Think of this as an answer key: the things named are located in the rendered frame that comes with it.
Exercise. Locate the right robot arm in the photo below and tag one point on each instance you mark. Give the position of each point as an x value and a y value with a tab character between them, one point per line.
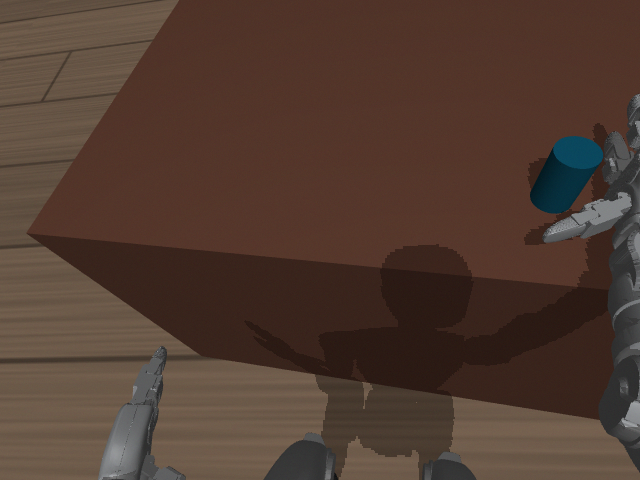
619	407

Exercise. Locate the right robot hand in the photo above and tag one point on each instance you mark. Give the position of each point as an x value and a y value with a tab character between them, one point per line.
622	200

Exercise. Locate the can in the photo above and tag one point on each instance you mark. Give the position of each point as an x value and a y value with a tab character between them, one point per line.
570	165

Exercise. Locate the left robot hand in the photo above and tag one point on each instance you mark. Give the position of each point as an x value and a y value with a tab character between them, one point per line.
127	452

